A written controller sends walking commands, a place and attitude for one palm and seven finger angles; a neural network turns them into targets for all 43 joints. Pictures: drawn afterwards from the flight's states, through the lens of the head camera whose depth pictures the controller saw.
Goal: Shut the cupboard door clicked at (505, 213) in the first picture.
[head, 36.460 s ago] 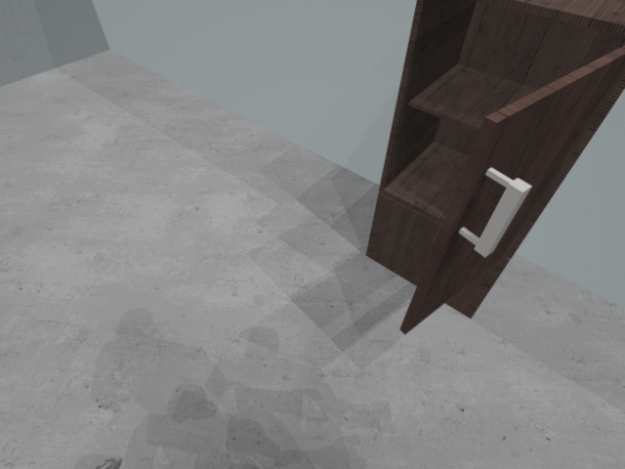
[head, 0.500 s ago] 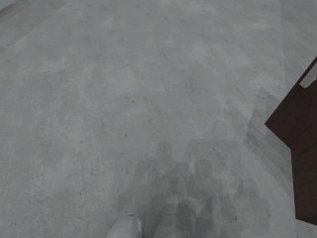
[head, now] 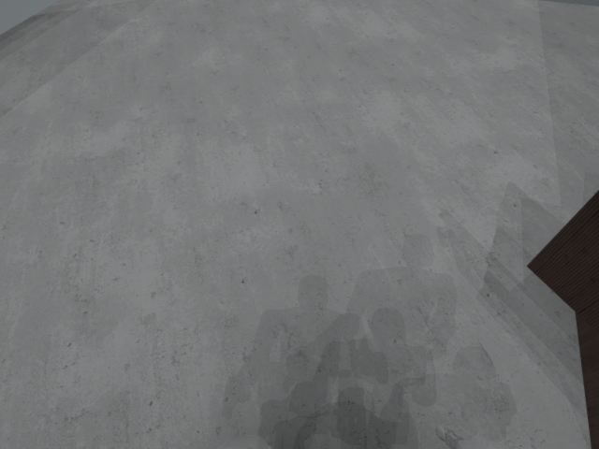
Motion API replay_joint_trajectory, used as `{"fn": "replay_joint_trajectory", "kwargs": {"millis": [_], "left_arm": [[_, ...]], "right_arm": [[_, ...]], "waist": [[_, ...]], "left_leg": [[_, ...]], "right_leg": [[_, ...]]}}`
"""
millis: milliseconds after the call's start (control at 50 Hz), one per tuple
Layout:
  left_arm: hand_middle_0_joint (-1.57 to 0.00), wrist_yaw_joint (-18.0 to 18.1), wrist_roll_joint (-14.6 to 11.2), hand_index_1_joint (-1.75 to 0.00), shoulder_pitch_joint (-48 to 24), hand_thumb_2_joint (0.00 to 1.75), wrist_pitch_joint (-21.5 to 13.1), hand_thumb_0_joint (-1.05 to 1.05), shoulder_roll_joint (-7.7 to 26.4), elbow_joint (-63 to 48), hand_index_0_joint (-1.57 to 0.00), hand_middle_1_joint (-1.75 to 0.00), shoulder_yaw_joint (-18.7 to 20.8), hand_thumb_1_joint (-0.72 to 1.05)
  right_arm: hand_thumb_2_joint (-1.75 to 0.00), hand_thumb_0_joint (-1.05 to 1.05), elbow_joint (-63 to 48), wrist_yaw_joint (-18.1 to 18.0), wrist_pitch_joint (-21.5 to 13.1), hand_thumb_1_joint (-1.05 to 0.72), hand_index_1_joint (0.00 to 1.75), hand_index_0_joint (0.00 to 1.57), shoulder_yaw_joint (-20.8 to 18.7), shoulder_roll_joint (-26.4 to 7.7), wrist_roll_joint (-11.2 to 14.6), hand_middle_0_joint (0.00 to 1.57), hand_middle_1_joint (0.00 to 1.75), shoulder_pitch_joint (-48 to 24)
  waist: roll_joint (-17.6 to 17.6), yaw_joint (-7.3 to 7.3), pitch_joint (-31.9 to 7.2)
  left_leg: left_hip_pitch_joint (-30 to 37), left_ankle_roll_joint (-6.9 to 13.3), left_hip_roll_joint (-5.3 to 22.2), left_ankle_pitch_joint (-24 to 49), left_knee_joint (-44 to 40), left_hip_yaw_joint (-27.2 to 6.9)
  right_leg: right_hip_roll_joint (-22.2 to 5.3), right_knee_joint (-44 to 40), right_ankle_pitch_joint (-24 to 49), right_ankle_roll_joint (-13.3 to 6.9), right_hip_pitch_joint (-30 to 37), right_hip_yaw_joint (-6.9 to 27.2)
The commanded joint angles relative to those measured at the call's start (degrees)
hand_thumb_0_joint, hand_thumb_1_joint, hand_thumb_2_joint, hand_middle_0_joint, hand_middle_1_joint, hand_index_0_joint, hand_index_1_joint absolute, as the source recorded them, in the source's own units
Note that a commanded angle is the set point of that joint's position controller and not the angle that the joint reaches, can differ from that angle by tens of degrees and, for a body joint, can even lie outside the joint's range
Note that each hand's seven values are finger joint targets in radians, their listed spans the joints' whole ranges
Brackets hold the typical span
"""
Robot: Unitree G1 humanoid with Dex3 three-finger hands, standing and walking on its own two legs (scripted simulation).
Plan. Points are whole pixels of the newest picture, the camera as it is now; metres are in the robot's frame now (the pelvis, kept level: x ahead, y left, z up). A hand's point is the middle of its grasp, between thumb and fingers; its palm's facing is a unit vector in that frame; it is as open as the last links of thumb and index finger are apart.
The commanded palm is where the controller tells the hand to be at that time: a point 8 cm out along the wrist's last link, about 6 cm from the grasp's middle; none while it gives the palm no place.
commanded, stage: turn to face it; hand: left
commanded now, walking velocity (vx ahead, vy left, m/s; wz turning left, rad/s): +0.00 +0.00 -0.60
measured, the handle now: out of the picture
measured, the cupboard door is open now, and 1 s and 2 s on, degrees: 47 47 47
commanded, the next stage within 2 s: take the last steps up to it in 1.48 s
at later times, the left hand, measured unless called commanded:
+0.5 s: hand (204, 362) +0.24 +0.19 -0.13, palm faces -0.34 -0.91 -0.25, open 7.4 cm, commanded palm none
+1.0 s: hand (232, 380) +0.23 +0.15 -0.16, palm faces -0.56 -0.81 -0.20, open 7.4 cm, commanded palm none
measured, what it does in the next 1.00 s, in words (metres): steps on the spot, turning right: left foot, then right foot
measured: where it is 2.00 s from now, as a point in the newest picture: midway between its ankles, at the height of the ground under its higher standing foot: outside the picture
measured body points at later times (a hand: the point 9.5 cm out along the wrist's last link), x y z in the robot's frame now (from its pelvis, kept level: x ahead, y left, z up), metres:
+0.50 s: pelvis +0.03 +0.03 +0.02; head +0.09 +0.03 +0.47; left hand +0.26 +0.24 -0.11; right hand -0.04 -0.22 -0.11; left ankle +0.03 +0.14 -0.72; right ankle -0.03 -0.10 -0.67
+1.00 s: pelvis +0.05 +0.03 +0.01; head +0.09 +0.02 +0.45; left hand +0.26 +0.19 -0.14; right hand -0.02 -0.24 -0.12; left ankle +0.13 +0.13 -0.72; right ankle -0.03 -0.08 -0.71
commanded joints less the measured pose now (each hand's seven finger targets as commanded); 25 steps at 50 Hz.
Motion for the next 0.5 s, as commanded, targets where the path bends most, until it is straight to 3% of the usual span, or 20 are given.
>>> {"fn": "replay_joint_trajectory", "kwargs": {"millis": [0,40,80,100,120,140,160,180,200,220,240,260,300,360,480], "left_arm": [[-0.20,2.1,-0.1,-0.30,3.1,0.90,-1.1,0.00,12.5,-3.4,-0.20,-0.30,3.8,0.90],[-0.20,2.4,0.1,-0.30,1.2,0.90,-0.8,0.00,12.4,-4.5,-0.20,-0.30,4.0,0.90],[-0.20,2.1,-0.1,-0.30,0.8,0.90,-0.6,0.00,13.4,-4.6,-0.20,-0.30,4.3,0.90],[-0.20,2.0,-0.2,-0.30,-0.5,0.90,-0.4,0.00,13.7,-4.9,-0.20,-0.30,4.4,0.90],[-0.20,1.8,-0.4,-0.30,-2.1,0.90,-0.2,0.00,13.4,-5.2,-0.20,-0.30,4.3,0.90],[-0.20,1.6,-0.9,-0.30,-4.1,0.90,0.1,0.00,13.2,-5.8,-0.20,-0.30,4.1,0.90],[-0.20,1.2,-1.3,-0.30,-4.8,0.90,0.5,0.00,11.1,-6.9,-0.20,-0.30,3.6,0.90],[-0.20,0.6,-1.6,-0.30,-3.9,0.90,0.6,0.00,7.9,-8.4,-0.20,-0.30,2.8,0.90],[-0.20,0.3,-1.0,-0.30,-5.7,0.90,0.6,0.00,9.2,-9.7,-0.20,-0.30,2.6,0.90],[-0.20,0.3,-0.4,-0.30,-8.5,0.90,1.1,0.00,10.2,-9.5,-0.20,-0.30,3.0,0.90],[-0.20,-0.2,-0.4,-0.30,-8.5,0.90,1.1,0.00,10.7,-9.0,-0.20,-0.30,3.2,0.90],[-0.20,-0.6,-0.7,-0.30,-8.3,0.90,1.2,0.00,9.9,-8.7,-0.20,-0.30,3.0,0.90],[-0.20,-1.1,-0.9,-0.30,-8.6,0.90,1.7,0.00,9.0,-8.8,-0.20,-0.30,2.3,0.90],[-0.20,-1.6,-0.9,-0.30,-11.2,0.90,1.9,0.00,8.6,-9.8,-0.20,-0.30,1.8,0.90],[-0.20,-1.8,-0.8,-0.30,-14.6,0.90,1.5,0.00,8.8,-11.4,-0.20,-0.30,1.2,0.90]], "right_arm": [[-0.90,0.00,-6.2,-0.9,-2.1,-0.90,0.30,0.20,-2.1,-6.3,0.1,0.20,0.30,-0.8],[-0.90,0.00,-5.6,-0.9,-2.8,-0.90,0.30,0.20,-1.7,-5.4,0.2,0.20,0.30,0.5],[-0.90,0.00,-5.3,-1.2,-2.9,-0.90,0.30,0.20,-1.4,-4.6,0.4,0.20,0.30,1.9],[-0.90,0.00,-4.8,-1.3,-2.9,-0.90,0.30,0.20,-1.4,-4.6,0.5,0.20,0.30,4.1],[-0.90,0.00,-4.1,-1.3,-3.0,-0.90,0.30,0.20,-1.4,-4.6,0.5,0.20,0.30,6.3],[-0.90,0.00,-3.2,-1.5,-3.4,-0.90,0.30,0.20,-1.3,-5.3,0.4,0.20,0.30,10.0],[-0.90,0.00,-3.0,-1.7,-4.1,-0.90,0.30,0.20,-1.8,-8.6,-0.1,0.20,0.30,11.5],[-0.90,0.00,-3.6,-1.8,-4.4,-0.90,0.30,0.20,-2.7,-14.2,-0.9,0.20,0.30,12.3],[-0.90,0.00,-4.5,-2.0,-3.9,-0.90,0.30,0.20,-2.9,-15.9,-1.3,0.20,0.30,13.6],[-0.90,0.00,-3.9,-2.2,-4.3,-0.90,0.30,0.20,-2.5,-14.6,-1.7,0.20,0.30,13.3],[-0.90,0.00,-4.4,-2.3,-4.4,-0.90,0.30,0.20,-2.1,-13.6,-1.6,0.20,0.30,12.1],[-0.90,0.00,-5.0,-2.3,-4.4,-0.90,0.30,0.20,-1.9,-13.2,-1.6,0.20,0.30,11.0],[-0.90,0.00,-4.7,-2.4,-4.5,-0.90,0.30,0.20,-1.8,-12.9,-1.4,0.20,0.30,11.9],[-0.90,0.00,-3.6,-2.3,-4.5,-0.90,0.30,0.20,-2.0,-13.1,-1.2,0.20,0.30,15.1],[-0.90,0.00,-2.7,-1.5,-4.2,-0.90,0.30,0.20,-2.9,-15.1,-1.3,0.20,0.30,15.9]], "waist": [[-16.1,-0.53,-8.2],[-11.5,-0.83,-11.9],[-10.3,-0.95,-11.8],[-9.5,-1.99,-11.3],[-8.7,-2.94,-10.9],[-8.4,-4.78,-11.0],[-1.6,-5.17,-10.9],[14.8,-4.95,-10.5],[13.1,-6.18,-7.8],[11.7,-5.86,-5.9],[7.3,-4.60,-4.5],[6.1,-3.83,-4.5],[7.6,-3.89,-6.1],[7.6,-5.09,-8.1],[10.2,-6.30,-7.9]], "left_leg": [[-14.2,-1.4,-2.3,-2.2,17.7,-10.5],[-10.4,-1.9,-2.0,-2.2,8.2,-9.7],[-6.8,-2.1,-3.1,0.4,-1.1,-8.3],[-3.8,-2.2,-3.5,3.2,-6.1,-7.9],[0.6,-2.1,-3.5,7.2,-12.7,-7.6],[7.1,-2.0,-3.5,14.4,-20.2,-7.0],[15.2,-0.3,2.5,19.3,-26.7,-12.6],[18.9,5.7,16.8,29.5,-29.7,-26.3],[12.7,11.0,22.8,30.9,-29.9,-29.5],[11.8,12.0,22.0,38.1,-29.3,-29.1],[12.1,10.9,19.4,45.1,-27.5,-24.1],[13.6,9.8,17.0,49.8,-25.9,-18.7],[17.4,8.1,14.0,54.3,-24.2,-11.8],[21.2,7.6,13.7,56.7,-23.0,-8.3],[18.9,6.8,15.6,54.2,-21.0,-5.0]], "right_leg": [[-14.5,-18.1,35.4,-12.5,16.1,25.3],[-12.8,-14.5,40.7,-11.0,19.3,20.8],[-11.8,-13.2,42.4,-10.4,18.7,20.9],[-11.2,-12.7,40.8,-9.6,16.5,20.7],[-9.5,-11.7,37.6,-7.8,13.7,19.8],[-7.6,-10.2,32.7,-5.6,9.1,18.5],[-2.9,-6.1,22.0,-2.3,0.0,15.3],[3.9,4.3,-3.7,1.2,-9.7,7.7],[3.4,15.5,-15.2,2.1,-9.7,5.1],[2.3,22.9,-14.9,2.4,-12.1,6.7],[1.3,26.4,-11.7,2.9,-13.3,6.3],[0.6,26.6,-9.8,3.5,-13.4,5.3],[0.3,23.8,-6.5,3.9,-12.5,3.3],[0.3,18.1,-3.7,3.7,-11.0,1.2],[1.0,4.0,-3.8,1.8,-2.9,-2.0]]}}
